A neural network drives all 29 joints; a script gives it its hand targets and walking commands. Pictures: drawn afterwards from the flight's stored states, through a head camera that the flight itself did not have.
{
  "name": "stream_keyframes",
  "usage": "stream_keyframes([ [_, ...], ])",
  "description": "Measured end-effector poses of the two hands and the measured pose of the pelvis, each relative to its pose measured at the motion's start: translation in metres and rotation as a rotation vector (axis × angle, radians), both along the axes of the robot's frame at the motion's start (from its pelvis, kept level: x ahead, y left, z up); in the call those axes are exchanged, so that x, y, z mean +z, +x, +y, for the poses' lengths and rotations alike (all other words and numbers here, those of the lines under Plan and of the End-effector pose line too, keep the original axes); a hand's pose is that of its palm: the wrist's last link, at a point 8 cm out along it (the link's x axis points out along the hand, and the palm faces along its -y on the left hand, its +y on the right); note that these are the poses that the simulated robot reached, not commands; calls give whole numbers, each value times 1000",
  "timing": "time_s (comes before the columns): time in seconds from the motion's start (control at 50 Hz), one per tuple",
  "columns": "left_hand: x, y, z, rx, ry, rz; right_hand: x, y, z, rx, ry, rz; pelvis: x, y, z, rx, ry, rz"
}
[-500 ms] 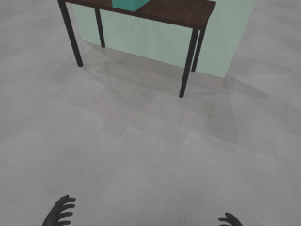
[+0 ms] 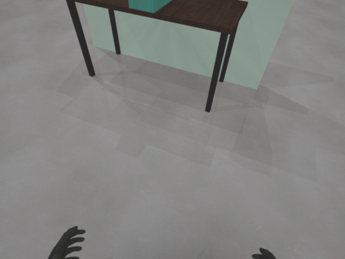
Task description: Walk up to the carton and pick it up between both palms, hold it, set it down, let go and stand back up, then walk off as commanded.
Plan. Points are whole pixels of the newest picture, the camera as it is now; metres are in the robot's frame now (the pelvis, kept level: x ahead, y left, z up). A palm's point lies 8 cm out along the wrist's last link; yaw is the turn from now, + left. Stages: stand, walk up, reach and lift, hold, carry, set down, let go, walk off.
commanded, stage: stand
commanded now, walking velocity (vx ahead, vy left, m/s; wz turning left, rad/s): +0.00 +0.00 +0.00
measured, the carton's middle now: out of the picture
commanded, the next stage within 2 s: none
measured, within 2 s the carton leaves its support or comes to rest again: neither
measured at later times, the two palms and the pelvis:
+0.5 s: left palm out of the picture +0.14 +0.27 -0.08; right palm out of the picture +0.10 -0.24 -0.11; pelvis +0.00 +0.00 +0.00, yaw +0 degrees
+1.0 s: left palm out of the picture +0.12 +0.27 -0.08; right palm out of the picture +0.07 -0.24 -0.11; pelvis -0.01 +0.00 +0.01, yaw +0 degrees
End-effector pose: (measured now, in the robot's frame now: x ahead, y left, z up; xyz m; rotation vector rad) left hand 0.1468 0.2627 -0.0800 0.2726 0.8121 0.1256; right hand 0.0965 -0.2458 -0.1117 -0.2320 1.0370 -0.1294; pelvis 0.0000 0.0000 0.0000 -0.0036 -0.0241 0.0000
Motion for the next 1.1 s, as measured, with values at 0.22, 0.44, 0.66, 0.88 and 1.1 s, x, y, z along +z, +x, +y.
stream_keyframes([
  [0.22,-3,-3,2,7,5,28,-1,2,1,1,4,3,1,2,0,0,0,6],
  [0.44,-2,-5,3,9,8,41,-2,-1,1,-2,7,20,2,2,0,0,0,11],
  [0.66,-2,-9,3,10,8,45,-2,-7,1,-5,6,33,4,0,0,0,0,12],
  [0.88,-2,-17,6,14,4,62,1,-16,2,-8,2,47,7,-6,3,0,-4,14],
  [1.1,-2,-30,7,18,1,77,3,-30,1,-12,-1,66,11,-15,3,0,-4,15],
])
